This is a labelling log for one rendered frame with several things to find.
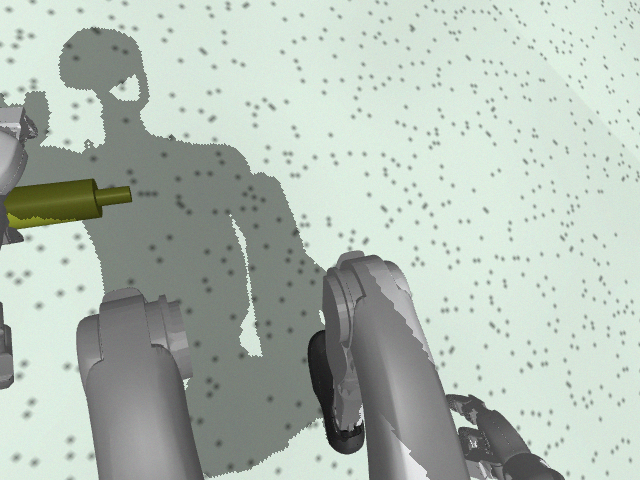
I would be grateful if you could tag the right robot hand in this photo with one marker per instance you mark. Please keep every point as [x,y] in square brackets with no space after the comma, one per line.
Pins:
[494,443]

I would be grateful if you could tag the bottle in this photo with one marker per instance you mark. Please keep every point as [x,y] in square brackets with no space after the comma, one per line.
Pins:
[61,202]

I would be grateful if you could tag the right robot foot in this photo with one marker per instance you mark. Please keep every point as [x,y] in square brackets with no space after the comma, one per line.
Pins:
[344,442]

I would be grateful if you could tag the left robot hand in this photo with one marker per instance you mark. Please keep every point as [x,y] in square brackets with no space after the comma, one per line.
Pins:
[15,129]

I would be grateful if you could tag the right robot arm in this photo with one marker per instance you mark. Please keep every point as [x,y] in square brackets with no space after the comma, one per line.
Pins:
[527,466]

